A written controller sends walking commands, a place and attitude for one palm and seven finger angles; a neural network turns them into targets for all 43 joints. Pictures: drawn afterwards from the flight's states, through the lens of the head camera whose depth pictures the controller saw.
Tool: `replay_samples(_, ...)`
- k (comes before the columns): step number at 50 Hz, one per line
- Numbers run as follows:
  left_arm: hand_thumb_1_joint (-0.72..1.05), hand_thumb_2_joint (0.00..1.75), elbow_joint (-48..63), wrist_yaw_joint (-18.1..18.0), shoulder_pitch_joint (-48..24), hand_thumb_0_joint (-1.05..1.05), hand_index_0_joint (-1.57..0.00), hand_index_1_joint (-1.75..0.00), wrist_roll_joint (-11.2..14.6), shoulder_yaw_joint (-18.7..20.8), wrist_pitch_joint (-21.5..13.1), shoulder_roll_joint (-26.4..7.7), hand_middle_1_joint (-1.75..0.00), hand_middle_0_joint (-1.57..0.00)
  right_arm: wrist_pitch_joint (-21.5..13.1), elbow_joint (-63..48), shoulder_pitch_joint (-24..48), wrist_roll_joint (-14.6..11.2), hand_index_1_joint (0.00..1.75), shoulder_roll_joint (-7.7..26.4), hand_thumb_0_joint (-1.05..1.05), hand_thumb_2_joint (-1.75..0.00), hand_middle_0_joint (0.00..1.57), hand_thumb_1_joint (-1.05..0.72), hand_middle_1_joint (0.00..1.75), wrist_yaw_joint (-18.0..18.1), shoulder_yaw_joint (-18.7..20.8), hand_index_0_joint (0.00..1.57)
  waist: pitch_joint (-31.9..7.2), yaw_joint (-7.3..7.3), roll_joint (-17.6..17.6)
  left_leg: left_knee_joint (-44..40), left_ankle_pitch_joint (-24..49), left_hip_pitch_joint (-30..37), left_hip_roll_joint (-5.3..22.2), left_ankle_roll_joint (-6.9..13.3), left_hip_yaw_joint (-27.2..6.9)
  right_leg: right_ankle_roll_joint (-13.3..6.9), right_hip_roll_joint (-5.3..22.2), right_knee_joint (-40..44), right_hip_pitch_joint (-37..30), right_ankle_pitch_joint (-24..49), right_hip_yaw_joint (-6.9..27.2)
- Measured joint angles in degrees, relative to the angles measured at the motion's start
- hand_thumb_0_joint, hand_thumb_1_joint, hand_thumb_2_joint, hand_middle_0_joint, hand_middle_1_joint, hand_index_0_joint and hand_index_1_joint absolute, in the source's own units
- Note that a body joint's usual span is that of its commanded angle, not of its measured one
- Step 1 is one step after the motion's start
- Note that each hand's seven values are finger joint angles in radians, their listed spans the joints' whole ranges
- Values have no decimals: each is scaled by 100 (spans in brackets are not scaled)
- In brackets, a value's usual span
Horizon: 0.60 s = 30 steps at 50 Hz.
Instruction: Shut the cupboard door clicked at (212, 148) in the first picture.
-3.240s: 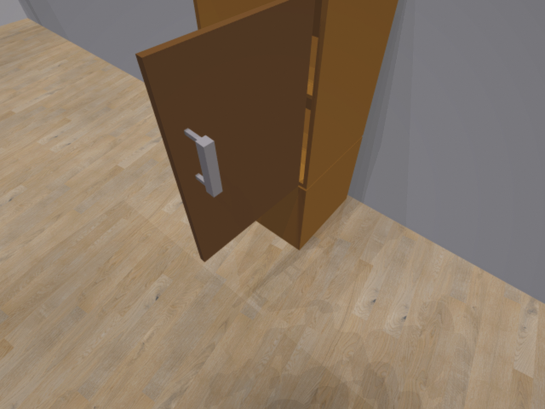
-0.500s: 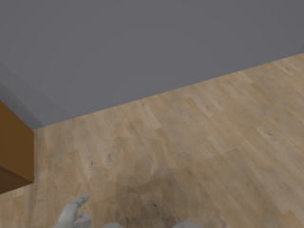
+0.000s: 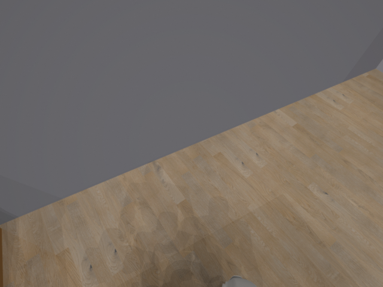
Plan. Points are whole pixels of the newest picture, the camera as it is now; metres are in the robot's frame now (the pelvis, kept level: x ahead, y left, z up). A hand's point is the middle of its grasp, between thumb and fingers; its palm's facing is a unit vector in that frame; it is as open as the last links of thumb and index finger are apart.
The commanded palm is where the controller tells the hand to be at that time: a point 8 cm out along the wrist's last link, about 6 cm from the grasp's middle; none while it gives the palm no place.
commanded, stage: walk to a spot facing it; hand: left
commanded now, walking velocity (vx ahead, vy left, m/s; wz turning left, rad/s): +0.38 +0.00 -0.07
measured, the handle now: out of the picture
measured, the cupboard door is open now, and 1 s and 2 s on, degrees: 86 86 86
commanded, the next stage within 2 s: turn to face it in 0.32 s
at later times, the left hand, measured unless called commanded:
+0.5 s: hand (130, 255) +0.22 +0.17 -0.19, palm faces +0.09 -0.98 -0.16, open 7.3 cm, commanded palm none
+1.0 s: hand (142, 199) +0.36 +0.16 -0.17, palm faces +0.40 -0.89 -0.22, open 7.3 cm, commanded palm none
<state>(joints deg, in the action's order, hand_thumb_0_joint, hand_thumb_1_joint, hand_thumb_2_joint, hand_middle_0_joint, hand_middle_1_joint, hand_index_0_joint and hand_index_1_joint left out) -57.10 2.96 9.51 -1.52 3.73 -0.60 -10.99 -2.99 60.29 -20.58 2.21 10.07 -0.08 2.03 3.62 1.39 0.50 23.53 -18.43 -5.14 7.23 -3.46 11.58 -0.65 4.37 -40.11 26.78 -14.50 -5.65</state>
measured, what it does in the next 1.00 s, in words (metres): walks ahead, turning left: right foot, then left foot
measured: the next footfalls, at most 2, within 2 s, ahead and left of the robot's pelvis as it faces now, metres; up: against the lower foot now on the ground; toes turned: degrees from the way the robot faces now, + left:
right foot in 0.06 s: +0.14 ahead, -0.13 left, +0.00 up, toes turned -7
left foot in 0.40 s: +0.31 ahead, +0.11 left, +0.00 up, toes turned +13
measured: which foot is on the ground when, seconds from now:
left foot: down 0.00-0.04, up 0.06-0.38, down 0.40-0.72, up 0.74-1.00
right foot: up 0.00-0.04, down 0.06-0.42, up 0.44-0.70, down 0.72-1.00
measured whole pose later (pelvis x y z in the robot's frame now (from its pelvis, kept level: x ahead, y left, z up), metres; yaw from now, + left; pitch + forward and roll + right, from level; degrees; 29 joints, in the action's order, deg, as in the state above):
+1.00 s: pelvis +0.36 -0.05 +0.00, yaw +23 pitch +1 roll +2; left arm -53.3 -1.2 10.0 -1.4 2.9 -1.0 -10.6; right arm 3.4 54.1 -7.4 0.8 13.2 -1.7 3.7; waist 5.9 0.6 -2.0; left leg 46.0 -24.0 -23.8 3.0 -3.0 7.0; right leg 0.1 8.5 -30.0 12.2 -18.1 -16.0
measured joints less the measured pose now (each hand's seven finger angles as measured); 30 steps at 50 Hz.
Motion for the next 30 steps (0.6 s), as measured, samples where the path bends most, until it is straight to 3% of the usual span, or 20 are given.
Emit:
replay_samples(2, 91, 90, 41, 12, -67, 1, -20, -30, -10, -16, -82, -13, -30, -19, 76, 132, -212, -29, 30, 9, 1, -90, 20, -92, 30, -22, 3, 20, 18, 41, -10, 401, -381, 77, 83, -94, 8, -84, -63, 594, -325, 36, -84)
replay_samples(3, 91, 90, 63, -3, -94, 0, -20, -30, -19, -6, -167, -40, -30, -19, 119, 207, -305, -67, 30, -8, 1, -90, 20, -92, 30, -39, -1, 20, 5, 37, -84, 968, -621, -94, 111, -29, 7, -192, -37, 671, -394, 89, -30)
replay_samples(5, 91, 90, 33, -100, -181, 0, -20, -30, 29, 3, -264, 70, -30, -19, 276, 383, -209, -113, 30, 51, 1, -90, 20, -92, 30, -58, 24, 20, 149, 23, 48, 2611, -1044, -704, 152, 135, -442, -207, -118, 296, -459, -55, -132)
replay_samples(8, 92, 90, -22, -235, -50, 0, -20, -30, 69, -6, -288, 204, -30, -20, 358, 439, 49, -101, 30, 82, 1, -90, 20, -92, 30, -45, 77, 20, 162, 56, 108, 3876, -669, -1613, 100, 206, -727, -134, -222, 667, -917, -125, -272)
replay_samples(10, 94, 90, -71, -334, 92, -1, -20, -30, 68, 72, -315, 157, -30, -20, 338, 339, 214, -86, 30, 39, 1, -90, 19, -92, 30, -49, 106, 20, 77, 59, 45, 3689, -424, -1983, 109, 191, -685, -126, -275, 1096, -1234, -58, -317)
replay_samples(15, 94, 90, -345, -283, 412, -1, -20, -30, 31, 16, -327, 40, -30, -20, 228, -6, 629, -79, 30, -73, 1, -90, 19, -92, 30, -139, 111, 20, -56, 5, -110, 2089, 167, -2196, 36, 183, -492, -89, -314, 1752, -1883, -132, -367)
replay_samples(19, 93, 90, -535, -265, 672, -1, -20, -30, 52, -32, -312, 73, -30, -20, 103, -157, 918, -75, 30, -60, 1, -90, 19, -92, 30, -167, 86, 20, -23, -89, -141, 972, 616, -1871, -137, 275, -340, 75, -278, 1604, -2301, -595, -433)
replay_samples(20, 93, 90, -557, -264, 773, -1, -20, -30, 62, -39, -294, 98, -30, -20, 42, -202, 953, -60, 30, -24, 1, -90, 19, -92, 30, -169, 75, 20, -33, -118, -119, 747, 927, -1731, -168, 392, -332, 110, -253, 1283, -2274, -821, -422)
replay_samples(22, 92, 90, -618, -270, 849, 0, -20, -30, 78, -50, -197, 87, -30, -20, -51, -239, 1063, -19, 30, -52, 1, -90, 19, -92, 30, -118, 69, 20, -6, -130, -229, 1160, 810, -1724, -222, 543, -243, 72, -109, -162, -1786, -1242, -219)
replay_samples(25, 92, 90, -650, -286, 692, 0, -20, -30, 62, -71, -56, 53, -30, -20, -85, -278, 1008, -35, 30, -130, 1, -90, 19, -92, 30, -11, 30, 20, -7, -96, -274, 1176, 324, -1491, -311, 541, -245, 91, -116, -2144, -811, -1296, 72)
replay_samples(27, 92, 90, -543, -278, 462, 1, -20, -30, 56, -67, -18, 60, -30, -19, -76, -227, 897, -60, 30, -143, 0, -90, 20, -93, 30, 84, 41, 20, 21, -90, -238, 889, 407, -1289, -386, 438, -349, 185, -54, -2265, -393, -1099, 113)
replay_samples(30, 92, 90, -267, -288, 124, 1, -20, -30, 66, -50, 3, 94, -30, -19, 49, -105, 730, -67, 30, -65, 0, -90, 20, -94, 30, 91, 21, 20, 55, -81, -113, 601, 451, -1082, -442, 432, -584, 291, -6, -1362, -158, -853, 157)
